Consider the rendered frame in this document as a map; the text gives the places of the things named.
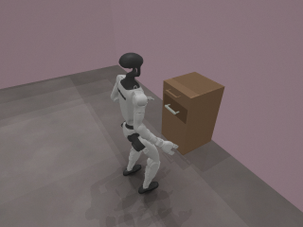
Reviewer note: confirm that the right robot forearm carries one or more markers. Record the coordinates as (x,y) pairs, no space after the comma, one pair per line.
(146,134)

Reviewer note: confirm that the right robot hand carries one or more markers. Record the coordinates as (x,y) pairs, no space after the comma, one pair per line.
(168,145)

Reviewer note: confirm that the robot left foot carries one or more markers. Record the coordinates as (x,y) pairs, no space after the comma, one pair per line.
(135,168)

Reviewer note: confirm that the cabinet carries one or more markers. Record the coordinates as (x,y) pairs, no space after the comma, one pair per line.
(202,98)

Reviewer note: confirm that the humanoid robot torso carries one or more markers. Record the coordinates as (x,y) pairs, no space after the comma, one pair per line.
(127,109)

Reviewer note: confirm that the drawer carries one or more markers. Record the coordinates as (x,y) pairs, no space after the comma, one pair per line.
(182,115)

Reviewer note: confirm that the robot left upper arm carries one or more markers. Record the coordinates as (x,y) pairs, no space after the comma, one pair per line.
(115,94)

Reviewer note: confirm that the robot right upper arm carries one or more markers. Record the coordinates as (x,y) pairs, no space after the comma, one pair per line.
(140,102)

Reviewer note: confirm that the handle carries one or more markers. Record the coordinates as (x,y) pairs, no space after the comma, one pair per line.
(167,106)
(171,94)

